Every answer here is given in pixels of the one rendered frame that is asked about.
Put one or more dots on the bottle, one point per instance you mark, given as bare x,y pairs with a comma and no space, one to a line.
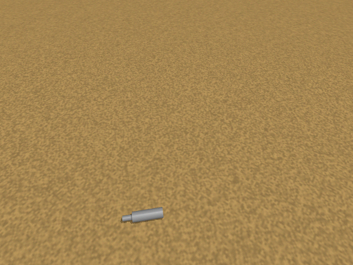
143,215

